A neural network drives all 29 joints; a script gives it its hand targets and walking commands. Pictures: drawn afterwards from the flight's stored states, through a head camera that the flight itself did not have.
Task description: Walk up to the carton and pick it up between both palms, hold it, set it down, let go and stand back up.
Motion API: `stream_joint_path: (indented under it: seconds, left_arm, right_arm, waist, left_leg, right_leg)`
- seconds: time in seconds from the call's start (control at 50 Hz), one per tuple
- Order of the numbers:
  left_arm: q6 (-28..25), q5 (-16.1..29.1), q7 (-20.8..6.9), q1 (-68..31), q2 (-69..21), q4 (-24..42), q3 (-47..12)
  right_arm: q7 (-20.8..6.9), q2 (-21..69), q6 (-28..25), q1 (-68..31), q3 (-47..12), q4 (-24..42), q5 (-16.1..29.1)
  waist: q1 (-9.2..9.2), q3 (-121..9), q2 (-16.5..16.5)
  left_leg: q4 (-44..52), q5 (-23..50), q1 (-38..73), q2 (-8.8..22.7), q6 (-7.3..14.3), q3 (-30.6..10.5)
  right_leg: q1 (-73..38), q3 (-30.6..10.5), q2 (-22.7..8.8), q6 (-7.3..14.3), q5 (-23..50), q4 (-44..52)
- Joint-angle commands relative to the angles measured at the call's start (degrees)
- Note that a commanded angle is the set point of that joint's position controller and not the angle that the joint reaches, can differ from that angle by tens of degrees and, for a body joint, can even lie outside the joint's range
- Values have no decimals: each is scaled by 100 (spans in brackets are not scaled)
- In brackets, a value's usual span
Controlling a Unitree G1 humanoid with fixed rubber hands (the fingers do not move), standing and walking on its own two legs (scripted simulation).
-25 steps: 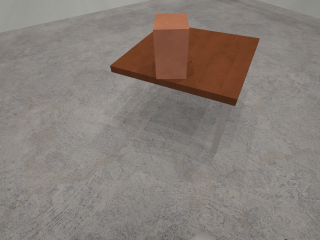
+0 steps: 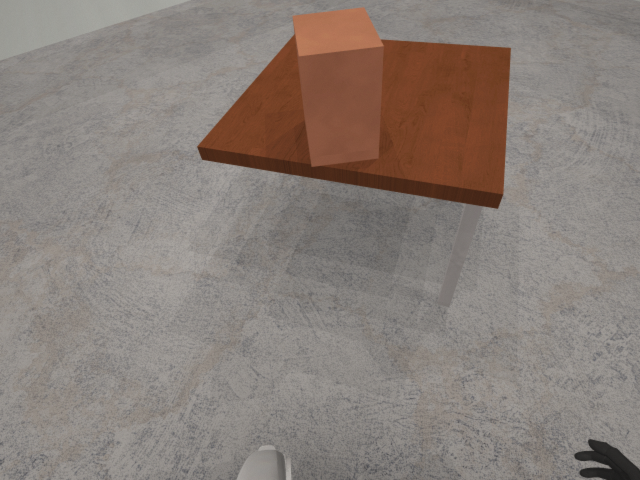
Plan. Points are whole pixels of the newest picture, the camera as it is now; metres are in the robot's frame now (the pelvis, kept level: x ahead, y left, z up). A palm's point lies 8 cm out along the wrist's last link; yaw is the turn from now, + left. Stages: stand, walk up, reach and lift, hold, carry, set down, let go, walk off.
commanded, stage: walk up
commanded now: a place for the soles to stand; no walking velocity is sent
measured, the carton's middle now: (337, 89) +1.00 -0.03 -0.03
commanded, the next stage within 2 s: none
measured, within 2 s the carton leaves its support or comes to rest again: neither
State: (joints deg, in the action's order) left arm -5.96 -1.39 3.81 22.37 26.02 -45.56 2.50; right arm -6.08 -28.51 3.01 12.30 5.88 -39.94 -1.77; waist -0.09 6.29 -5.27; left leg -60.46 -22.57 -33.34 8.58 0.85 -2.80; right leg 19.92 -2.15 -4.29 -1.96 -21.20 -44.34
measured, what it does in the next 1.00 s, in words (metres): steps to the left, turning right: left foot, then right foot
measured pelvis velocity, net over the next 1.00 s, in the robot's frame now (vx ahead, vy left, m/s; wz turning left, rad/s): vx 0.08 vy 0.12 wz -0.31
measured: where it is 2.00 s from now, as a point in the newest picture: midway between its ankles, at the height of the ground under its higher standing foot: outside the picture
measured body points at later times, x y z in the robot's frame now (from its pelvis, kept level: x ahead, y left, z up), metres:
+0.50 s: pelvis +0.09 +0.14 +0.01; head +0.13 +0.14 +0.45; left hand +0.27 +0.44 -0.09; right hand +0.03 -0.20 -0.09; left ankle +0.11 +0.22 -0.70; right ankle +0.12 -0.01 -0.67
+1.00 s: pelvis +0.08 +0.12 +0.00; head +0.09 +0.14 +0.45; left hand +0.26 +0.41 -0.11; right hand +0.04 -0.21 -0.09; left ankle +0.14 +0.24 -0.70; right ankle +0.08 +0.00 -0.68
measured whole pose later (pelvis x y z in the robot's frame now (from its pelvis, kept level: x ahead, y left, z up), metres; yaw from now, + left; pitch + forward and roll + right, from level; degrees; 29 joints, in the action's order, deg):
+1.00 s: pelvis +0.08 +0.12 +0.00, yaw -18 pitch -3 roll +2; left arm 1.3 -1.1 -1.0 13.8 25.1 -48.4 2.8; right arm 1.3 -22.6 -4.3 17.0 2.3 -49.8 -1.7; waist 0.2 3.8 3.8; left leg -45.3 -21.8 -20.4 3.0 0.2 5.3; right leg 27.6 -3.2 0.9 1.9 -27.9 -57.9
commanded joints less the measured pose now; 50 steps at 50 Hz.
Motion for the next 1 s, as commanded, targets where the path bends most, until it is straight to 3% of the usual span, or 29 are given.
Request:
stream_joint_path:
  seconds: [0.0,0.04,0.06,0.08,0.1,0.12,0.14,0.18,0.22,0.28,0.32,0.36,0.38,0.48,0.54,0.58,0.6,0.62,0.64,0.66,0.7,0.74,0.8,0.84,0.86,0.88,0.9,0.92,0.98]
  left_arm:
    - [-131,-74,136,-396,1907,492,607]
    - [-39,-125,189,-595,1685,459,519]
    - [16,-142,222,-527,1219,500,371]
    - [24,11,256,-310,557,545,146]
    - [82,106,336,-152,1114,481,234]
    - [71,16,338,-86,1524,342,273]
    - [63,30,279,-125,1635,128,327]
    - [36,102,99,261,1564,-210,385]
    - [46,90,-65,245,1298,-260,379]
    - [225,31,-229,-134,1005,-76,350]
    - [333,-22,-260,-336,995,91,376]
    - [414,-22,-318,-590,949,306,374]
    - [436,12,-340,-703,832,377,344]
    - [584,43,-442,-753,785,472,314]
    - [603,44,-455,-817,767,433,289]
    - [558,7,-424,-639,856,415,303]
    - [535,-50,-415,-380,976,307,413]
    - [464,-71,-349,111,1379,213,506]
    - [437,-18,-319,41,1765,255,584]
    - [452,9,-292,-306,1763,379,567]
    - [471,-17,-298,-975,1408,436,427]
    - [404,-21,-308,-1014,1185,445,339]
    - [457,-89,-386,-1257,1133,551,363]
    - [550,-63,-441,-1560,1068,565,325]
    - [552,-8,-431,-1540,669,544,238]
    - [548,23,-433,-1394,313,571,152]
    - [615,38,-382,-1002,669,356,249]
    - [636,44,-387,-960,1058,310,318]
    - [549,42,-515,-658,1122,-31,446]
  right_arm:
    - [-29,-658,-65,707,343,192,-19]
    - [21,-806,-83,1462,464,-16,-106]
    - [79,-1094,-121,1992,566,-150,-154]
    - [127,-1423,-192,1882,553,9,-183]
    - [193,-1818,-229,1035,633,218,-30]
    - [233,-2045,-219,386,685,327,101]
    - [263,-1820,-247,128,625,352,85]
    - [365,-1366,-393,96,459,279,93]
    - [429,-1164,-599,380,328,-29,115]
    - [530,-1263,-760,666,277,-109,112]
    - [629,-1193,-839,1013,280,-216,187]
    - [723,-1183,-872,1258,295,-291,238]
    - [766,-1140,-873,1344,278,-281,210]
    - [773,-1150,-741,861,250,-157,184]
    - [779,-1129,-671,722,209,-194,153]
    - [757,-1152,-619,564,186,-151,162]
    - [755,-991,-601,516,164,-163,146]
    - [737,-802,-583,514,84,-71,223]
    - [733,-425,-577,260,-53,70,279]
    - [813,-745,-547,123,7,-9,200]
    - [778,-939,-606,297,13,-328,219]
    - [737,-676,-626,628,-7,-548,175]
    - [766,-615,-643,838,28,-632,165]
    - [795,-637,-799,1381,62,-866,189]
    - [832,-753,-871,1444,94,-905,61]
    - [880,-1279,-940,1423,198,-808,-72]
    - [905,-1454,-939,801,218,-611,-28]
    - [908,-1655,-900,331,231,-520,22]
    - [844,-1184,-844,-128,162,-450,-35]
  waist:
    - [431,-241,1578]
    - [1007,-588,854]
    - [1296,-693,-321]
    - [1231,-538,-1762]
    - [800,-440,-1462]
    - [448,-429,-1178]
    - [308,-137,-587]
    - [90,-137,-216]
    - [42,-93,45]
    - [97,-198,146]
    - [189,-245,623]
    - [283,-411,578]
    - [320,-382,256]
    - [193,-804,-404]
    - [222,-801,-482]
    - [14,-967,-492]
    - [-175,-1023,-1]
    - [-381,-1463,1024]
    - [-365,-1281,1973]
    - [-409,-1107,1747]
    - [-122,-578,931]
    - [129,-466,1095]
    - [90,-382,1407]
    - [403,-523,1234]
    - [518,-408,589]
    - [496,-561,-489]
    - [159,-317,44]
    - [92,-291,-395]
    - [-98,-74,-289]
  left_leg:
    - [750,504,1520,-239,23,770]
    - [1185,-28,2953,-618,129,969]
    - [1829,-375,3340,-625,192,548]
    - [3589,-2224,2552,630,541,-1576]
    - [5070,-3377,1832,1616,1067,-3325]
    - [5197,-3816,1547,1934,1400,-3801]
    - [4816,-3494,1398,1759,1352,-3435]
    - [4009,-2221,1476,1168,1085,-2126]
    - [3751,-692,1455,989,955,-1520]
    - [3580,789,1893,1306,1138,-1167]
    - [3338,2464,2611,1514,1043,-1125]
    - [3038,4321,3038,1587,1055,-712]
    - [2994,5090,3012,1470,887,-443]
    - [2785,4890,2365,1098,724,577]
    - [2515,4630,2187,1037,671,691]
    - [2039,3563,1929,964,707,885]
    - [1305,3239,1587,808,618,1023]
    - [65,2334,743,358,318,1036]
    - [-490,-860,-650,-558,61,926]
    - [-494,-1760,-432,-351,22,387]
    - [-143,-1813,178,-290,24,380]
    - [-24,-640,488,-416,120,538]
    - [886,-310,1273,-504,227,731]
    - [2382,411,2384,-736,211,900]
    - [3120,168,2667,-425,285,117]
    - [4066,-983,2770,1012,589,-2210]
    - [4389,-1453,2015,1669,853,-2822]
    - [4541,-2039,1442,2136,1628,-3082]
    - [3931,-1041,1053,1237,1282,-1324]
  right_leg:
    - [1710,-939,-672,1204,-278,1495]
    - [2618,-437,-457,1036,-788,99]
    - [2978,-95,135,795,-908,-1321]
    - [3376,164,890,545,-1609,-2976]
    - [3180,-265,577,497,-1172,-3595]
    - [2958,-284,269,531,-1096,-3871]
    - [2909,-294,101,428,-819,-3789]
    - [2432,-439,22,276,-196,-3170]
    - [2029,-476,106,317,-85,-2615]
    - [1889,-532,133,343,-149,-2066]
    - [2184,-777,156,352,-53,-1950]
    - [2207,-662,107,334,-40,-1663]
    - [2122,-472,152,374,9,-1605]
    - [733,342,187,484,137,-935]
    - [344,599,300,585,-91,-539]
    - [-285,632,383,699,14,300]
    - [-840,336,473,827,69,919]
    - [-1702,-1229,-265,1180,1161,1340]
    - [-2133,-3028,-1240,1956,1868,1630]
    - [-1373,-3385,-1681,2414,1471,1771]
    - [-326,-2311,-1283,2134,880,1674]
    - [154,-1633,-821,1702,1525,1558]
    - [926,-1425,-574,1514,987,1553]
    - [1352,-825,-268,1274,363,768]
    - [1809,-599,-75,959,38,-148]
    - [2346,-323,602,557,-727,-1382]
    - [2084,-549,423,424,-935,-1674]
    - [1687,-632,180,364,-928,-1835]
    - [1224,-311,133,384,-546,-1456]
